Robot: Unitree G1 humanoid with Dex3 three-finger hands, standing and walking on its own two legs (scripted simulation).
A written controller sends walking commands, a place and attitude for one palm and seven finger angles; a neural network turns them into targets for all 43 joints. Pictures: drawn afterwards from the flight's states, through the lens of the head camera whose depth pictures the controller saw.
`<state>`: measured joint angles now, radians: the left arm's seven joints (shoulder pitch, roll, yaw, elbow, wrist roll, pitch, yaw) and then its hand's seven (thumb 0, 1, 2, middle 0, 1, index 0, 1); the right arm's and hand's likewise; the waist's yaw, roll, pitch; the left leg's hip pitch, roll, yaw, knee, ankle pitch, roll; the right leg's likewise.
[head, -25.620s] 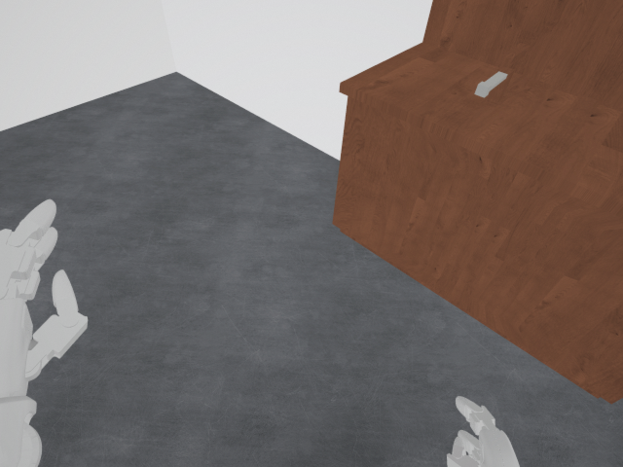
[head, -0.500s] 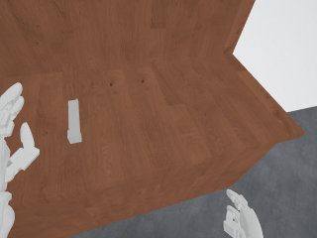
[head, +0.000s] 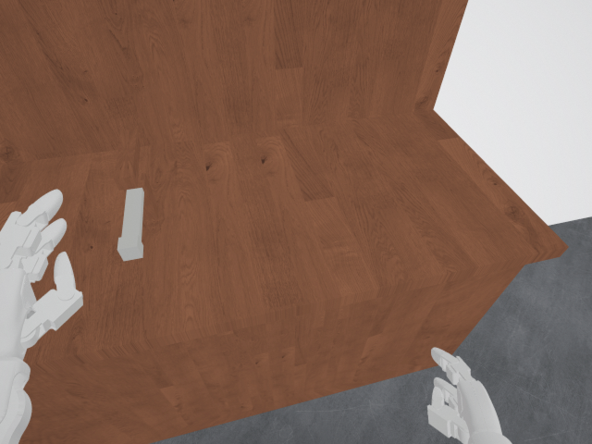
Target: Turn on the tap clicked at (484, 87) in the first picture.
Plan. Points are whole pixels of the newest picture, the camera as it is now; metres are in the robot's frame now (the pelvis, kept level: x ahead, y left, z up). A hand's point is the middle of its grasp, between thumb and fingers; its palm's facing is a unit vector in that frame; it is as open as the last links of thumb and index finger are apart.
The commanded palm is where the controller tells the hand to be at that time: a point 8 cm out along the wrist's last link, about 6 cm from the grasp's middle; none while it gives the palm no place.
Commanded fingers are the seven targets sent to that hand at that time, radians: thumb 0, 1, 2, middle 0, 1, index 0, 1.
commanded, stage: turn the palm inward beside the body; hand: left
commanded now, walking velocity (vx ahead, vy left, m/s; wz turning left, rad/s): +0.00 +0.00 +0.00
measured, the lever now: (130, 247) +0.36 +0.29 +0.05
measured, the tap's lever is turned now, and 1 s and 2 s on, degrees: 0 0 0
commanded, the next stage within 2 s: reach beside the lever's end, fingers flat in 1.88 s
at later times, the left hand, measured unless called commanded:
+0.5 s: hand (90, 290) +0.23 +0.24 +0.15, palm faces +0.47 -0.83 -0.30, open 7.4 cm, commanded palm +0.17 +0.28 +0.16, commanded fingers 0.00 0.90 0.90 -0.20 -0.30 -0.20 -0.30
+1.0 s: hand (93, 315) +0.21 +0.24 +0.14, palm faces +0.47 -0.86 -0.20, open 7.4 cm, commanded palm +0.15 +0.28 +0.15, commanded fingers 0.00 0.90 0.90 -0.20 -0.30 -0.20 -0.30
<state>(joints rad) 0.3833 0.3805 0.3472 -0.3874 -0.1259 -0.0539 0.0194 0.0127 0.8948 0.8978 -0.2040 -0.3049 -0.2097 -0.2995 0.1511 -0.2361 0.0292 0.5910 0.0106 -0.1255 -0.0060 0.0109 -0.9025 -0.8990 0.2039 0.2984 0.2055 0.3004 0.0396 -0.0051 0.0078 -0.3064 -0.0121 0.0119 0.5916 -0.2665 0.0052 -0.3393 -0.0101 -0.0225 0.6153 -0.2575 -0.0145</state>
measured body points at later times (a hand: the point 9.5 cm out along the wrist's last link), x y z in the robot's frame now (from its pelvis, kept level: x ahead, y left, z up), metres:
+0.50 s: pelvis +0.03 -0.03 -0.01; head +0.04 -0.05 +0.44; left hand +0.19 +0.29 +0.17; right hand +0.22 -0.26 -0.10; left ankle +0.03 +0.12 -0.73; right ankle +0.04 -0.11 -0.73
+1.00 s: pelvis +0.03 -0.01 -0.01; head +0.02 -0.02 +0.44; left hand +0.18 +0.28 +0.15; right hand +0.25 -0.20 -0.08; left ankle +0.03 +0.12 -0.73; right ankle +0.04 -0.11 -0.73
